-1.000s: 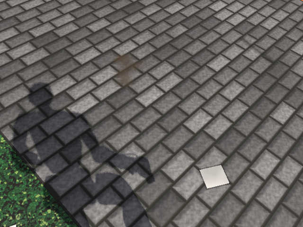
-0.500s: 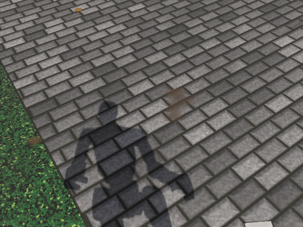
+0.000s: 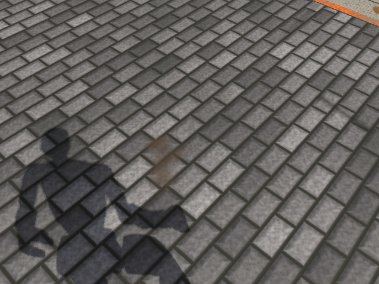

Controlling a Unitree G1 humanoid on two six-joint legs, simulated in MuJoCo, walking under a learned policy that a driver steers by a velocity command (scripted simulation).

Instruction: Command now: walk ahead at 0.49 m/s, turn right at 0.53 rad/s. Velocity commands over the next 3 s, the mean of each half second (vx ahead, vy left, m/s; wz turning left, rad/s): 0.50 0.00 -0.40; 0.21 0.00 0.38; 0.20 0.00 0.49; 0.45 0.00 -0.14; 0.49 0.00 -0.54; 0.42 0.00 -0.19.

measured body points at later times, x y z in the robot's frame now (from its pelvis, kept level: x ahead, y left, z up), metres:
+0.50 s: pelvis +0.27 -0.08 +0.00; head +0.30 -0.10 +0.44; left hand +0.46 +0.15 -0.10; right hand +0.30 -0.38 -0.12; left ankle +0.27 +0.09 -0.65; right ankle +0.29 -0.16 -0.74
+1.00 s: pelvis +0.47 -0.08 -0.01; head +0.52 -0.06 +0.44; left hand +0.63 +0.20 -0.12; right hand +0.62 -0.36 -0.10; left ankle +0.56 -0.01 -0.74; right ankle +0.43 -0.24 -0.66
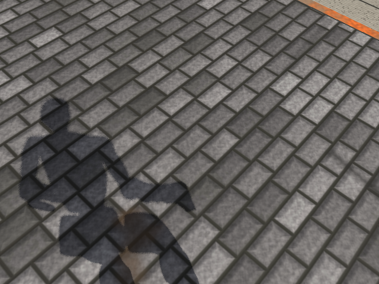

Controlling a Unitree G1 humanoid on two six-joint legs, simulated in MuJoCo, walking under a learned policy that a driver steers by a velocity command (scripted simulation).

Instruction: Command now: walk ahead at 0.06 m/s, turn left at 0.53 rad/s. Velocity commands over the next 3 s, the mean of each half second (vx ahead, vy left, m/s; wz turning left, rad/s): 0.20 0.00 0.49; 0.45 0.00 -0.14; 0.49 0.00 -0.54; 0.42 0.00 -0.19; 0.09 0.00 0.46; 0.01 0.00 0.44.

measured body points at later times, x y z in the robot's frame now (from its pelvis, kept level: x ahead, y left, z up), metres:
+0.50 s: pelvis +0.10 -0.04 +0.02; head +0.11 -0.07 +0.47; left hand +0.05 +0.24 -0.08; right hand +0.34 -0.25 -0.08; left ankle +0.11 +0.13 -0.65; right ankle +0.08 -0.17 -0.73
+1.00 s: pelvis +0.30 +0.07 +0.01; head +0.32 +0.07 +0.46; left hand +0.40 +0.36 -0.09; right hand +0.39 -0.20 -0.10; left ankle +0.22 +0.16 -0.73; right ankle +0.44 -0.07 -0.66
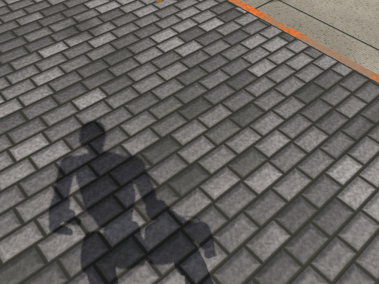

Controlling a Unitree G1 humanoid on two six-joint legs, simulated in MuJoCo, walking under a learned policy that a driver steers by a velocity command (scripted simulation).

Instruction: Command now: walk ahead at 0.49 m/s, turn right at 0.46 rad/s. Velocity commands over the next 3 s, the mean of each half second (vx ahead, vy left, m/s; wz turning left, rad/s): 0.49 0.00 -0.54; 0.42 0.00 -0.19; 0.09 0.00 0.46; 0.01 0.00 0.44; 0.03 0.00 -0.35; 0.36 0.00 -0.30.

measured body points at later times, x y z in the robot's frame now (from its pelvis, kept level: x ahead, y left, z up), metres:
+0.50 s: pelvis +0.28 -0.07 +0.00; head +0.31 -0.09 +0.45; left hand +0.43 +0.18 -0.10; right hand +0.40 -0.38 -0.09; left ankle +0.47 +0.09 -0.67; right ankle +0.25 -0.13 -0.74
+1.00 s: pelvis +0.55 -0.09 +0.00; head +0.59 -0.10 +0.45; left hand +0.83 +0.06 -0.09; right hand +0.48 -0.36 -0.12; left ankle +0.57 +0.00 -0.74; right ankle +0.60 -0.28 -0.70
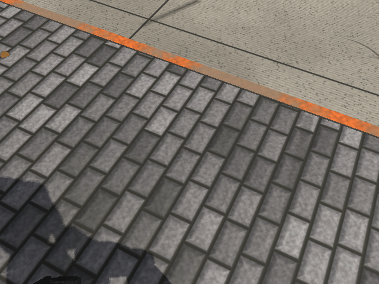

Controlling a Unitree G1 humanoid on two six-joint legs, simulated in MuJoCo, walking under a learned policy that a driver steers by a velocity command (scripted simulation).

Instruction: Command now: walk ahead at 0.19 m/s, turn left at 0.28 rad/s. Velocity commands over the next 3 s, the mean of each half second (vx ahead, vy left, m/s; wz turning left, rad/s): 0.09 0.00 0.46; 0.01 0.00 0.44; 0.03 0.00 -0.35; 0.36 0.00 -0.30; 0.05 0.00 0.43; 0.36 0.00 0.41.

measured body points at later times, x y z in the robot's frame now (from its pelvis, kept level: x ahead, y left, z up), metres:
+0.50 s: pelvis +0.08 -0.01 -0.01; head +0.12 +0.01 +0.44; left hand +0.15 +0.30 -0.12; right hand +0.30 -0.24 -0.11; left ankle +0.06 +0.11 -0.73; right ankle +0.16 -0.13 -0.75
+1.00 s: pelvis +0.10 +0.01 -0.01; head +0.11 +0.03 +0.44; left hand +0.08 +0.33 -0.12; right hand +0.37 -0.13 -0.10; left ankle +0.06 +0.11 -0.75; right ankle +0.17 -0.11 -0.75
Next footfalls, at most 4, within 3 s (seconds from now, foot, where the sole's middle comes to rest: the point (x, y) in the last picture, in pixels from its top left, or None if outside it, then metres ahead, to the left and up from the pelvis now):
0.14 right None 0.20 -0.12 -0.78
0.54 left None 0.10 0.12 -0.78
1.00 right None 0.20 -0.09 -0.78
1.60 right None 0.18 -0.13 -0.78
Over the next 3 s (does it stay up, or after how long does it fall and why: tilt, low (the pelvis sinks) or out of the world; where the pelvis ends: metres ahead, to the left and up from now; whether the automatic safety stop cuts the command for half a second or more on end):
stays up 0.56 0.03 -0.01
